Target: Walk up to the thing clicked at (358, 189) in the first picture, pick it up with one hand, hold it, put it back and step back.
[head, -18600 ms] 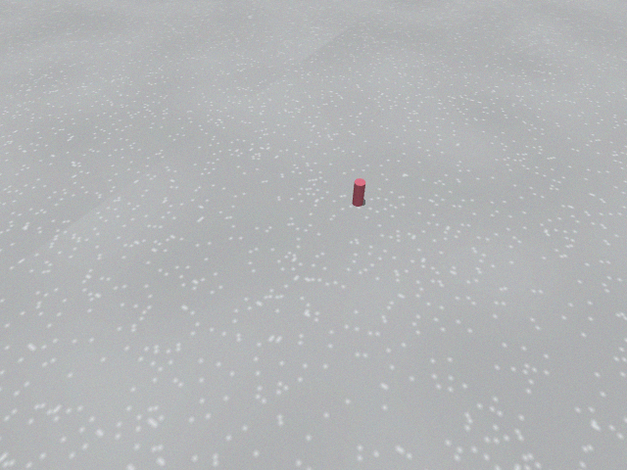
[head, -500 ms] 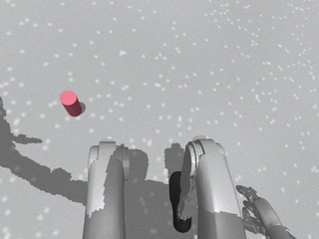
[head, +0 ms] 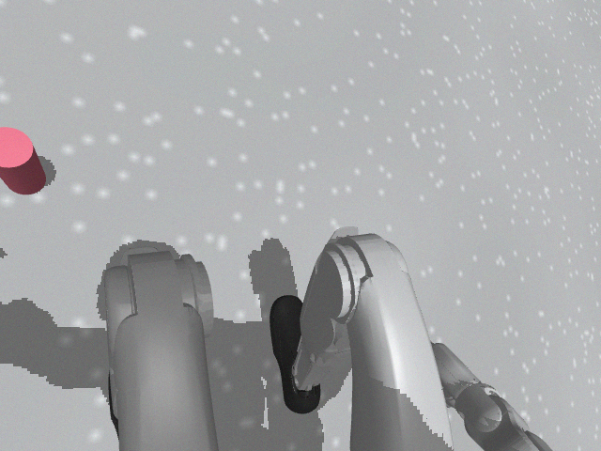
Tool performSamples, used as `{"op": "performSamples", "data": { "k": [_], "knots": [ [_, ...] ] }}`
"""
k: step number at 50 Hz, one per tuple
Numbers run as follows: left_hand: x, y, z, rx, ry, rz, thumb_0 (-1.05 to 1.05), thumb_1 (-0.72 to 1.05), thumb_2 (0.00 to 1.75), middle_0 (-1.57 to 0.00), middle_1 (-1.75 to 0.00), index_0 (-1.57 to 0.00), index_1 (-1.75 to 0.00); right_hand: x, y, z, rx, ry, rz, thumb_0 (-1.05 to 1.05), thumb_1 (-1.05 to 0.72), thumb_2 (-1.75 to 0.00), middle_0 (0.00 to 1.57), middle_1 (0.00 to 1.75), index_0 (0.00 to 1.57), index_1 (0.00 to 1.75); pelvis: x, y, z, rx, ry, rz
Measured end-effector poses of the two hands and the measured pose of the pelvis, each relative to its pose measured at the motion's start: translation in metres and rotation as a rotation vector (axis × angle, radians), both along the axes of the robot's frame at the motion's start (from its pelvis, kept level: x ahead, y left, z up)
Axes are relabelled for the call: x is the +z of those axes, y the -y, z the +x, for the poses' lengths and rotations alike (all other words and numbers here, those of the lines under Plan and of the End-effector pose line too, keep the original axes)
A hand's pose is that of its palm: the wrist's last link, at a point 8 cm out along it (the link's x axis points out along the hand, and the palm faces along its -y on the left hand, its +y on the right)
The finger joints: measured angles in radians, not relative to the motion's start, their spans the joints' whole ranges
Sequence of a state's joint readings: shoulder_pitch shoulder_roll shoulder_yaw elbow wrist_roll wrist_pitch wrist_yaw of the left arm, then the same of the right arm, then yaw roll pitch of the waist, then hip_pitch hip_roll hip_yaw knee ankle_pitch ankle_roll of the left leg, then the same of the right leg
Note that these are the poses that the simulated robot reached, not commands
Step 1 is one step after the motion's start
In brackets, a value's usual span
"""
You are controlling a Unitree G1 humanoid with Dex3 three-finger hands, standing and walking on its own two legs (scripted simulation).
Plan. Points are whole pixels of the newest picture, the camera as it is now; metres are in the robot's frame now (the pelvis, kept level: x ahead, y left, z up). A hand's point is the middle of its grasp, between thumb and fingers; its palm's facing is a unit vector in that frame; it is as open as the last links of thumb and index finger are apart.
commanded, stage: close in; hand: left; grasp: from above
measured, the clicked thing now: (17, 164) +0.45 +0.29 -0.24
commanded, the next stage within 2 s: rest palm in 0.60 s
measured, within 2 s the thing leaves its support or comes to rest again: leaves its support in 1.94 s
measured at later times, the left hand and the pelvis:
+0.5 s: hand out of the picture +0.41 +0.31 -0.18, palm faces +0.34 -0.94 +0.01, open 17.6 cm; pelvis -0.02 +0.01 -0.02, yaw -3 degrees
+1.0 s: hand (8, 173) +0.43 +0.29 -0.20, palm faces +0.42 -0.91 -0.01, open 15.8 cm; pelvis -0.02 +0.01 -0.02, yaw -4 degrees
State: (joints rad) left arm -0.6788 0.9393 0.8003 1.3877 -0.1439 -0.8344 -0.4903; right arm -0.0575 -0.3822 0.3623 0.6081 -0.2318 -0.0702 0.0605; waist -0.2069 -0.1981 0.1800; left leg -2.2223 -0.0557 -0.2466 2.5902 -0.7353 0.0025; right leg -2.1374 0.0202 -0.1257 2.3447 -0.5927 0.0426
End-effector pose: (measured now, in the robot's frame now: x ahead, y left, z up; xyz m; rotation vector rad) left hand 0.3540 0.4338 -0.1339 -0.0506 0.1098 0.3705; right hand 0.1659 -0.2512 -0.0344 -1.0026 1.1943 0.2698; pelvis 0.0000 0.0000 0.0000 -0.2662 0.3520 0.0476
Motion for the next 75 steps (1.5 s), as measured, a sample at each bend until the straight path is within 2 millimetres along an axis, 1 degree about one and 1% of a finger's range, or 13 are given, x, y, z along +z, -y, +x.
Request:
{"op": "performSamples", "data": {
  "k": [3,7,11,16,22,28,35,38,42,49,61,73,75],
  "knots": [
    [-0.012,0.015,0.006,-0.036,-0.001,0.009,-0.01,-0.6,0.07,-0.07,-0.11,-0.05,-0.12,0.0,-0.003,-0.001,0.018,-0.012,-0.017,0.01,-0.92,-0.91,0.21,0.3,0.21,0.3,-0.003,-0.003,-0.001,-0.004,0.021,-0.015],
    [-0.029,0.041,0.008,-0.069,-0.012,-0.019,-0.01,-0.6,0.06,-0.07,-0.11,-0.05,-0.12,0.001,-0.007,-0.003,0.043,-0.01,-0.025,0.0,-0.93,-0.91,0.21,0.3,0.21,0.3,-0.007,-0.005,-0.005,-0.01,0.055,-0.029],
    [-0.043,0.062,0.007,-0.023,0.011,-0.059,-0.01,-0.61,0.04,-0.07,-0.1,-0.06,-0.11,0.002,-0.012,-0.007,0.078,-0.015,-0.033,0.0,-0.93,-0.91,0.2,0.3,0.21,0.3,-0.011,-0.006,-0.01,-0.017,0.094,-0.038],
    [-0.046,0.067,0.009,0.049,0.057,-0.039,-0.01,-0.61,0.03,-0.07,-0.09,-0.07,-0.1,0.006,-0.015,-0.017,0.106,-0.027,-0.063,0.0,-0.94,-0.91,0.2,0.3,0.21,0.3,-0.017,-0.006,-0.015,-0.025,0.14,-0.048],
    [-0.045,0.072,0.014,-0.003,0.051,0.028,-0.01,-0.59,0.04,-0.07,-0.09,-0.06,-0.09,0.009,-0.014,-0.034,0.1,-0.063,-0.093,0.0,-0.93,-0.91,0.2,0.3,0.21,0.3,-0.02,-0.009,-0.018,-0.031,0.165,-0.063],
    [-0.052,0.088,0.018,-0.011,0.034,0.018,-0.01,-0.58,0.05,-0.06,-0.08,-0.05,-0.08,0.012,-0.015,-0.044,0.091,-0.103,-0.101,0.0,-0.93,-0.91,0.21,0.3,0.21,0.3,-0.018,-0.013,-0.018,-0.036,0.164,-0.079],
    [-0.064,0.108,0.027,0.022,0.051,-0.002,-0.01,-0.53,0.08,-0.05,-0.09,-0.05,-0.09,0.017,-0.016,-0.045,0.096,-0.134,-0.132,0.0,-0.91,-0.9,0.21,0.3,0.21,0.3,-0.017,-0.013,-0.016,-0.044,0.169,-0.091],
    [-0.067,0.11,0.031,0.02,0.055,0.015,-0.01,-0.49,0.1,-0.05,-0.09,-0.05,-0.09,0.017,-0.015,-0.043,0.1,-0.143,-0.148,0.0,-0.91,-0.9,0.21,0.3,0.21,0.3,-0.018,-0.013,-0.016,-0.047,0.173,-0.094],
    [-0.069,0.104,0.032,0.053,0.054,0.039,-0.01,-0.43,0.14,-0.07,-0.09,-0.05,-0.1,0.015,-0.014,-0.041,0.104,-0.155,-0.156,0.0,-0.9,-0.9,0.2,0.3,0.21,0.3,-0.019,-0.013,-0.017,-0.051,0.175,-0.097],
    [-0.066,0.099,0.033,0.068,0.038,0.061,-0.01,-0.3,0.21,-0.11,-0.13,-0.09,-0.15,0.009,-0.013,-0.038,0.11,-0.168,-0.148,0.0,-0.89,-0.9,0.2,0.3,0.21,0.3,-0.018,-0.012,-0.016,-0.054,0.168,-0.092],
    [-0.063,0.114,0.051,0.068,0.049,0.04,0.0,0.0,0.43,-0.36,-0.38,-0.35,-0.38,0.013,-0.015,-0.041,0.09,-0.158,-0.147,0.0,-0.88,-0.9,0.2,0.3,0.21,0.3,-0.015,-0.012,-0.016,-0.065,0.16,-0.097],
    [-0.066,0.106,0.054,0.094,0.032,0.062,0.01,0.31,0.67,-0.62,-0.63,-0.61,-0.64,0.013,-0.006,-0.053,0.061,-0.208,-0.166,0.0,-0.87,-0.89,0.2,0.3,0.21,0.3,-0.014,-0.012,-0.015,-0.068,0.149,-0.095],
    [-0.065,0.106,0.055,0.094,0.032,0.061,0.02,0.3,0.7,-0.67,-0.69,-0.62,-0.69,0.013,-0.006,-0.053,0.058,-0.21,-0.166,0.0,-0.87,-0.89,0.2,0.3,0.21,0.3,-0.014,-0.012,-0.015,-0.069,0.147,-0.095]
  ]
}}
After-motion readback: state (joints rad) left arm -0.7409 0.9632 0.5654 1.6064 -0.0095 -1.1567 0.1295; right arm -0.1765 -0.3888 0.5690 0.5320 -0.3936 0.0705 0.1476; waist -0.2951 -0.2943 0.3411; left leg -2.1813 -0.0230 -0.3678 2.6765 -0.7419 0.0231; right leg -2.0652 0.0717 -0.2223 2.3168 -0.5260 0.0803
